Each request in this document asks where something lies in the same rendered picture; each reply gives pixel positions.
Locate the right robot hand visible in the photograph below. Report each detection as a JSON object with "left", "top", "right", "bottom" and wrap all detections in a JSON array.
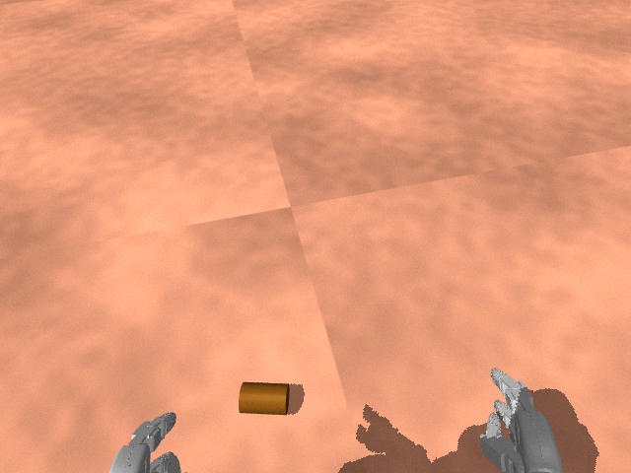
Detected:
[{"left": 480, "top": 368, "right": 563, "bottom": 473}]

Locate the can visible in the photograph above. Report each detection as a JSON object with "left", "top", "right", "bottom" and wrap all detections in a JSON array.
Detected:
[{"left": 239, "top": 382, "right": 289, "bottom": 415}]

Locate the left robot hand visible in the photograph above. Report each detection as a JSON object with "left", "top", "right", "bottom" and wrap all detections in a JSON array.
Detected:
[{"left": 108, "top": 412, "right": 187, "bottom": 473}]

